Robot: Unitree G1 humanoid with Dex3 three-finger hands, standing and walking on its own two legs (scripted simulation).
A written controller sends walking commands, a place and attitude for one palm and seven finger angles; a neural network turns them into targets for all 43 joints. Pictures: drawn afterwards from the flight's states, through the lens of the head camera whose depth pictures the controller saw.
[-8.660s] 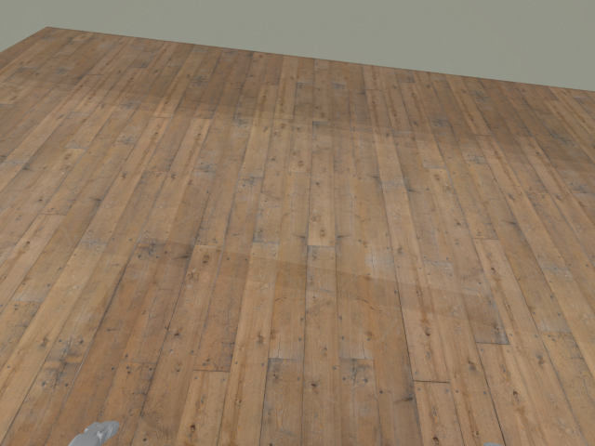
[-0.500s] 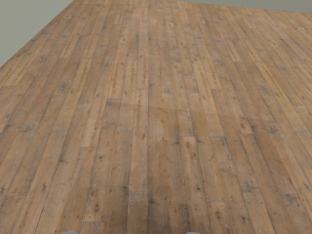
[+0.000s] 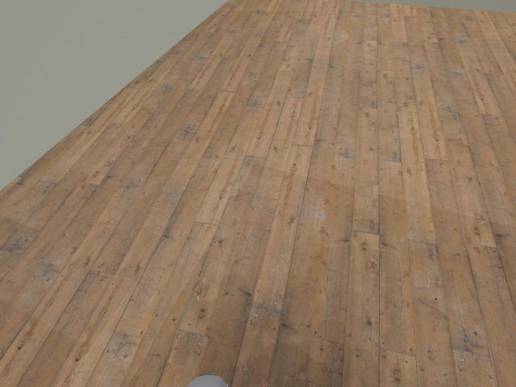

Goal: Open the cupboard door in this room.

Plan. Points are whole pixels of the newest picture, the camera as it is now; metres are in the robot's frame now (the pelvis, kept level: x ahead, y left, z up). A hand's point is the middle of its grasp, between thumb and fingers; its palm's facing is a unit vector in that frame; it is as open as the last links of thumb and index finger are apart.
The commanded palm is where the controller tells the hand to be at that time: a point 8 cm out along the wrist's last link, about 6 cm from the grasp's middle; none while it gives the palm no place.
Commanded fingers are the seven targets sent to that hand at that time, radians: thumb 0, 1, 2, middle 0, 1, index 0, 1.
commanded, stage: turn or walk to find it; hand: left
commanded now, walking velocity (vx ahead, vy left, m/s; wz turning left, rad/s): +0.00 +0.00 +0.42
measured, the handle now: out of the picture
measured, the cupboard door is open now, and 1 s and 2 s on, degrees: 0 0 0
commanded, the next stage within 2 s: stand and wait in 1.16 s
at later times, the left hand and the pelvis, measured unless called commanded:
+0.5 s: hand out of the picture -0.01 +0.27 -0.17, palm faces +0.25 -0.94 -0.24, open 7.4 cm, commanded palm none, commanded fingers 0.00 0.90 0.90 -0.20 -0.30 -0.20 -0.30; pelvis -0.03 +0.05 +0.00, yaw +11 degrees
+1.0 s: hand out of the picture -0.05 +0.18 -0.15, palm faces +0.42 -0.86 -0.27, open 7.4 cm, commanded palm none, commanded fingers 0.00 0.90 0.90 -0.20 -0.30 -0.20 -0.30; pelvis -0.05 -0.02 +0.00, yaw +25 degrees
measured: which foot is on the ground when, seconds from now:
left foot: up 0.00-0.20, down 0.22-0.72, up 0.74-1.00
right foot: down 0.00-0.22, up 0.24-0.68, down 0.70-1.00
